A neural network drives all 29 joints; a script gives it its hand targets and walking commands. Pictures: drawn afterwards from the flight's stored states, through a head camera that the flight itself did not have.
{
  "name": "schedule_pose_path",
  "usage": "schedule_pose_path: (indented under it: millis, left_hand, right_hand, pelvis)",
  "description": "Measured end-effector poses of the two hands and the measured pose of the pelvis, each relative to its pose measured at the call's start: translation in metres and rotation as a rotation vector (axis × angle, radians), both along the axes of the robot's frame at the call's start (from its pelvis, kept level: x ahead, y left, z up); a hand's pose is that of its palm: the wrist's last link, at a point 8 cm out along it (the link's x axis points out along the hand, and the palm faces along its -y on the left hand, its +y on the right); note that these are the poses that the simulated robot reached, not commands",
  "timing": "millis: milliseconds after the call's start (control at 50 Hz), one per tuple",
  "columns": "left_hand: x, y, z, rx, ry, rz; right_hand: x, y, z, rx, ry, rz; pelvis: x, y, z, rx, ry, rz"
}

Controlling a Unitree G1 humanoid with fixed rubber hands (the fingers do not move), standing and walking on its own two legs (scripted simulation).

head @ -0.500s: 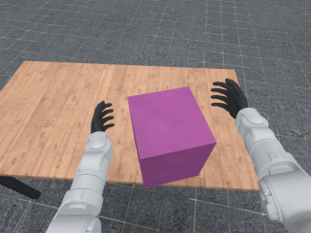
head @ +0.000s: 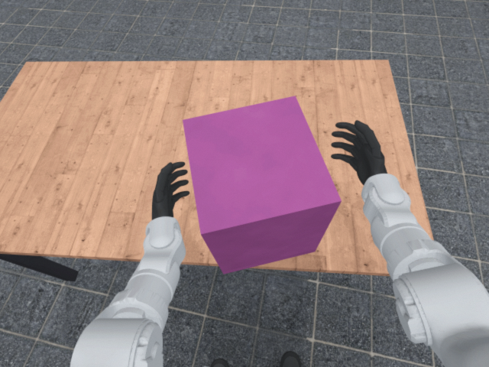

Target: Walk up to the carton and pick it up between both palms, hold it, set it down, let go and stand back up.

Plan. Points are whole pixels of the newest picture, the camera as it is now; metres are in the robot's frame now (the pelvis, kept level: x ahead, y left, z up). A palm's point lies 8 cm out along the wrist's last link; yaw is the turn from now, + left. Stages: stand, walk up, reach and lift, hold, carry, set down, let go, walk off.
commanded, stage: reach and lift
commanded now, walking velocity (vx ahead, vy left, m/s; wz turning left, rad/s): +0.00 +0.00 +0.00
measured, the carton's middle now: (256, 193) +0.44 +0.03 -0.06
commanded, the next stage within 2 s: none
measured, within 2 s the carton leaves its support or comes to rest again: leaves its support in 1.30 s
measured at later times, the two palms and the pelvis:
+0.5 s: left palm (172, 203) +0.39 +0.17 -0.01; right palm (341, 165) +0.47 -0.11 +0.01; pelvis +0.00 -0.01 -0.01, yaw +0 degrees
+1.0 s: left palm (174, 207) +0.38 +0.17 -0.02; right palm (337, 166) +0.47 -0.11 +0.01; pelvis +0.00 -0.01 -0.01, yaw +0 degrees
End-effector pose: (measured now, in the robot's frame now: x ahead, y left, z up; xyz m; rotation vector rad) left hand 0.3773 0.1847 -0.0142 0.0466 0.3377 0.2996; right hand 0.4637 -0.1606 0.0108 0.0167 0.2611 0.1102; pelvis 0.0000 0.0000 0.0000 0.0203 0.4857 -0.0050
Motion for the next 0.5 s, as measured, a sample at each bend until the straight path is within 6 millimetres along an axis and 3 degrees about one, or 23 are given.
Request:
schedule_pose_path:
  millis: [180, 420, 500]
  left_hand:
    - [0.003, -0.008, -0.001, 0.003, -0.024, -0.003]
    - [0.012, -0.012, 0.003, -0.022, -0.048, 0.024]
    - [0.013, -0.011, 0.001, -0.038, -0.045, 0.038]
  right_hand:
    - [0.002, 0.002, -0.002, -0.005, -0.025, 0.011]
    - [0.003, 0.044, -0.002, -0.007, -0.035, 0.087]
    - [0.005, 0.046, -0.002, -0.035, -0.039, 0.077]
  pelvis:
    - [-0.007, -0.006, -0.008, 0.008, 0.016, -0.002]
    - [-0.006, -0.009, -0.012, 0.013, 0.016, -0.003]
    - [-0.004, -0.008, -0.011, 0.012, 0.019, -0.003]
